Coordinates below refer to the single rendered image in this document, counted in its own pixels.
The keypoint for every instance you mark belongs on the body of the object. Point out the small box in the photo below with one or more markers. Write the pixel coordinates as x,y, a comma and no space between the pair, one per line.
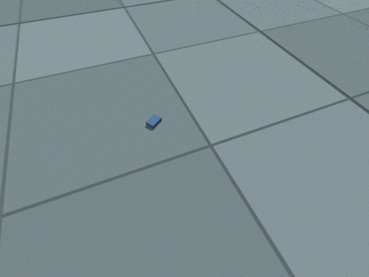
153,121

